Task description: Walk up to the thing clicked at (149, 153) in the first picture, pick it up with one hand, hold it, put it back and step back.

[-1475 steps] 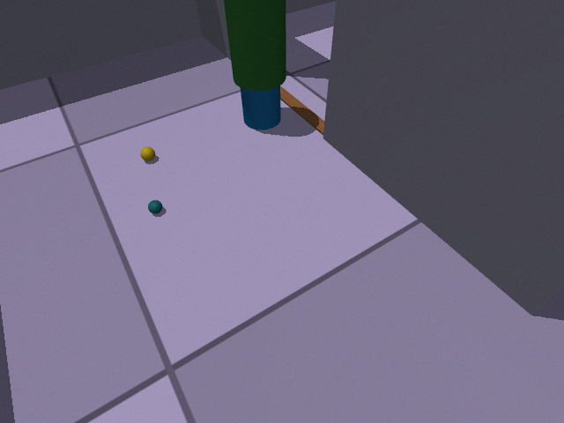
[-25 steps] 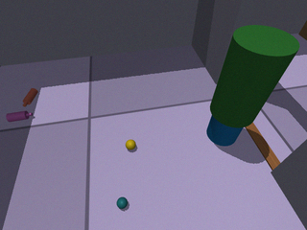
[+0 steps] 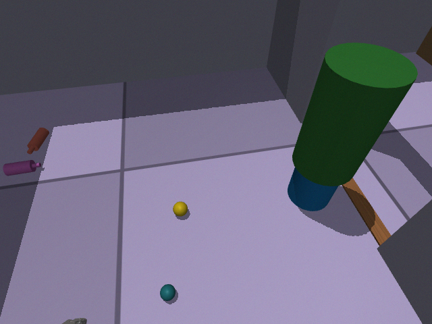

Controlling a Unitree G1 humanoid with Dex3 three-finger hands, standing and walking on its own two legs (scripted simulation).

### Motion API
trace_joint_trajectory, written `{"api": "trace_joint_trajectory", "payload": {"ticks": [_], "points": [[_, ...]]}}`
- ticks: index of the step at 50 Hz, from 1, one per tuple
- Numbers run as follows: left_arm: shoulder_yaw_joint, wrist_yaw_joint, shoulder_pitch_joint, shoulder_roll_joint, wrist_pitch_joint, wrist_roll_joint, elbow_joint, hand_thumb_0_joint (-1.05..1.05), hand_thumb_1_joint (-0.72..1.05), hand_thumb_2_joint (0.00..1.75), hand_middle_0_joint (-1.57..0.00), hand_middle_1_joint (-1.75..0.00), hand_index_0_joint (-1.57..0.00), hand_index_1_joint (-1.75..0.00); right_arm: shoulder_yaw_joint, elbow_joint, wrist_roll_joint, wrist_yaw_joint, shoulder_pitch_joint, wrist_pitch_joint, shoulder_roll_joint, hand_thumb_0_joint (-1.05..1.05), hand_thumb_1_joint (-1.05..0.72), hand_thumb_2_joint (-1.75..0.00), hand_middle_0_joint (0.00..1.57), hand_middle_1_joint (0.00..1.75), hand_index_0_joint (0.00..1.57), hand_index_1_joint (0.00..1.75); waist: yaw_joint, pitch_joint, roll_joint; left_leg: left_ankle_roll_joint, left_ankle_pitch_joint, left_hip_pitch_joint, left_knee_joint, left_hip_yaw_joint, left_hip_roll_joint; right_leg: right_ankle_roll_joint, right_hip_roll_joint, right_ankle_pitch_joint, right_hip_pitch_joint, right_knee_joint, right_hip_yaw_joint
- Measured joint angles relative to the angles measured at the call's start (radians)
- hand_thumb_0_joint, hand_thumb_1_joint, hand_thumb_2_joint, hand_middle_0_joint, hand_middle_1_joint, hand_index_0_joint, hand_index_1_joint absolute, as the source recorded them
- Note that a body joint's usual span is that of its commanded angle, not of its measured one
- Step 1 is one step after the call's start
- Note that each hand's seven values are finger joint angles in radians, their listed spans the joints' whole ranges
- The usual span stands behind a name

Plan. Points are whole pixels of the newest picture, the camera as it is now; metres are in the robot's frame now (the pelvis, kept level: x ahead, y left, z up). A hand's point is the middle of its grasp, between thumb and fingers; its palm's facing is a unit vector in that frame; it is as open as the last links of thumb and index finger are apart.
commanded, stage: walk up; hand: left
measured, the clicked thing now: (180, 208) +0.78 +0.23 -0.74
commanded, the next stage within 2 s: stand in 0.04 s
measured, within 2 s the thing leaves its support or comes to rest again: neither
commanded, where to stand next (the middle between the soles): +0.39 +0.00 m, yaw -2 degrees
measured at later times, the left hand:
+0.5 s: hand out of the picture +0.06 +0.25 -0.15, palm faces -0.02 -0.93 -0.35, open 7.4 cm
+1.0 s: hand out of the picture +0.04 +0.25 -0.15, palm faces -0.04 -0.94 -0.35, open 7.4 cm
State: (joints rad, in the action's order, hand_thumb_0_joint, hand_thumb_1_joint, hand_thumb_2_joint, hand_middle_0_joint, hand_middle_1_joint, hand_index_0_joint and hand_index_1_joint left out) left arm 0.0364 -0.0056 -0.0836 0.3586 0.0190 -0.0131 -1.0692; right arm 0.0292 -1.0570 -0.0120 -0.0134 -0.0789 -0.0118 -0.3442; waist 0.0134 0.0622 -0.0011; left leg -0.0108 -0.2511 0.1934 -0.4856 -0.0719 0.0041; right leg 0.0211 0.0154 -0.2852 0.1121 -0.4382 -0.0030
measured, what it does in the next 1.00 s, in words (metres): stands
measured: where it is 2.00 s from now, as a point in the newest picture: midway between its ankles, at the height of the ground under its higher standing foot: (219, 317)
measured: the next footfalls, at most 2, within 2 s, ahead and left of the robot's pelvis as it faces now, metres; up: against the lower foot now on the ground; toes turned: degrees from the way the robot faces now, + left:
right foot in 1.68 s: +0.30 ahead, -0.12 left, +0.00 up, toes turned -6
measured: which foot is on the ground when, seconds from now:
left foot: down 0.00-1.00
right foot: down 0.00-1.00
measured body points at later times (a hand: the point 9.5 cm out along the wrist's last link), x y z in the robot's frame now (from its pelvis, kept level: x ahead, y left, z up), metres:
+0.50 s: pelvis -0.02 +0.00 +0.01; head -0.01 +0.00 +0.46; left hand +0.06 +0.30 -0.12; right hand +0.07 -0.30 -0.12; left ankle +0.01 +0.13 -0.74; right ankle -0.03 -0.14 -0.74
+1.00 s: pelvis -0.02 -0.01 +0.01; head -0.01 -0.01 +0.46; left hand +0.05 +0.30 -0.12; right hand +0.04 -0.31 -0.13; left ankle +0.01 +0.13 -0.74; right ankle -0.03 -0.14 -0.74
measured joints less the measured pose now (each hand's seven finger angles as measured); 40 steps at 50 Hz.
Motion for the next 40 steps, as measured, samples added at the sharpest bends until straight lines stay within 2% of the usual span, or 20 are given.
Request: {"api": "trace_joint_trajectory", "payload": {"ticks": [18, 40], "points": [[-0.025, 0.006, 0.006, -0.010, -0.016, 0.000, -0.057, 0.01, 0.91, 0.90, -0.21, -0.30, -0.20, -0.30, -0.027, -0.047, 0.011, 0.005, 0.020, -0.001, 0.000, 0.01, -0.90, -0.90, 0.21, 0.30, 0.21, 0.30, -0.006, 0.018, -0.004, -0.003, 0.086, -0.060, 0.132, 0.015, 0.000, 0.005, 0.005, 0.076, -0.041, 0.103, -0.014], [-0.028, 0.014, -0.046, -0.002, -0.012, 0.001, -0.070, 0.01, 0.91, 0.90, -0.21, -0.30, -0.20, -0.30, -0.027, -0.083, 0.005, -0.005, -0.051, 0.003, -0.016, 0.01, -0.90, -0.90, 0.21, 0.30, 0.21, 0.30, -0.015, 0.005, -0.013, -0.017, 0.114, -0.034, 0.144, 0.003, -0.013, -0.009, -0.009, 0.095, -0.010, 0.100, -0.004]]}}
